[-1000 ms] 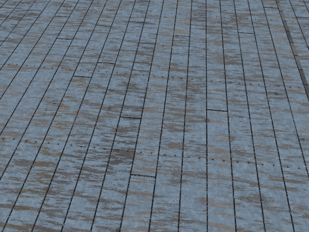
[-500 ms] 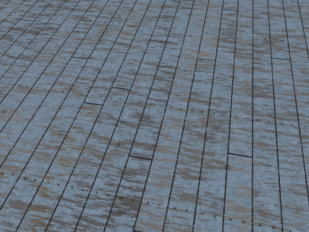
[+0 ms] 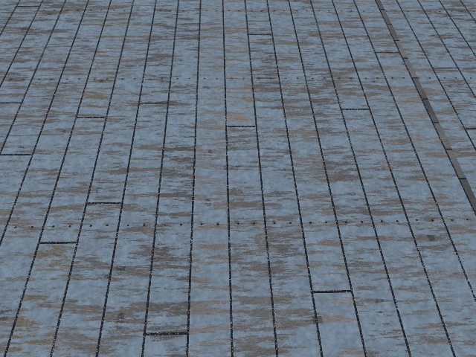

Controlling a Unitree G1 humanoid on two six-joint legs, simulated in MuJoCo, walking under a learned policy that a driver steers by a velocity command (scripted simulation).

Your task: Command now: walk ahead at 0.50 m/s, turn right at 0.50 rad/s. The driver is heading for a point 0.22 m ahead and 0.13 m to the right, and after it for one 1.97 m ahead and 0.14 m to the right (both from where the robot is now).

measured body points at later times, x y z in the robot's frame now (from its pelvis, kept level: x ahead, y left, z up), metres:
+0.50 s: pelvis +0.17 -0.05 -0.01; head +0.22 -0.07 +0.43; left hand +0.36 +0.18 -0.12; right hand +0.25 -0.35 -0.14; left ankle +0.20 +0.11 -0.69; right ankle +0.24 -0.14 -0.75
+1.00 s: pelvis +0.23 -0.02 -0.01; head +0.24 -0.02 +0.44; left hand +0.39 +0.21 -0.14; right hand +0.25 -0.29 -0.15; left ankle +0.24 +0.10 -0.75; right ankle +0.24 -0.14 -0.75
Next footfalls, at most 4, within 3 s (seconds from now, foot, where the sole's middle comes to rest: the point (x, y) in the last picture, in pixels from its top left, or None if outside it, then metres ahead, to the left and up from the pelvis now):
0.26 right None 0.28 -0.14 -0.78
0.66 left None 0.28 0.10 -0.78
2.82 left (240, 281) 0.73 -0.02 -0.78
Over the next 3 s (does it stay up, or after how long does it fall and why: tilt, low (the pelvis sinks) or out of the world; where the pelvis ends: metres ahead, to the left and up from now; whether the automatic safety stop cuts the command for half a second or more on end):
stays up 0.63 -0.07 -0.01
